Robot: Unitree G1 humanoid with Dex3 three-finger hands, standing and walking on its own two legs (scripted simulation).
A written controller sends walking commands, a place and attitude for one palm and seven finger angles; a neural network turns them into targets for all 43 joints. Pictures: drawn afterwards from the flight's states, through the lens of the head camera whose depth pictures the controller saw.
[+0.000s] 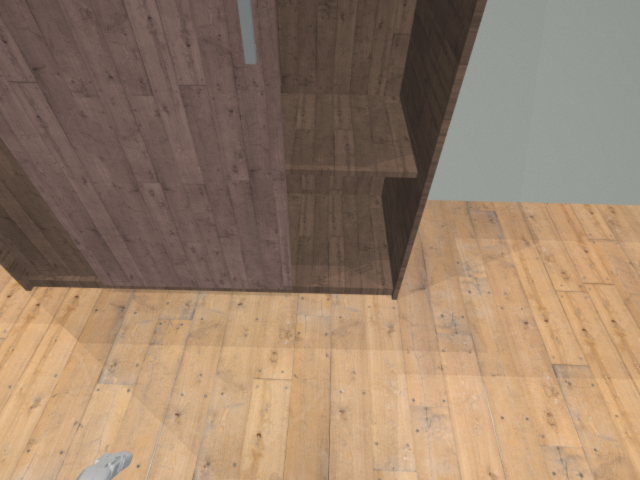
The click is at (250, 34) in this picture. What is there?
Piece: wardrobe's sliding door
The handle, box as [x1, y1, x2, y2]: [237, 0, 256, 63]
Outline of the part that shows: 237,0 245,63 255,63 255,44 253,37 250,0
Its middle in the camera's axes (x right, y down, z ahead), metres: -0.14 -0.45 +0.67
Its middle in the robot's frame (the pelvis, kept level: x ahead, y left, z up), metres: +0.83 +0.18 +0.27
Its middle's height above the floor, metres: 1.04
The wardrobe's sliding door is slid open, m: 0.37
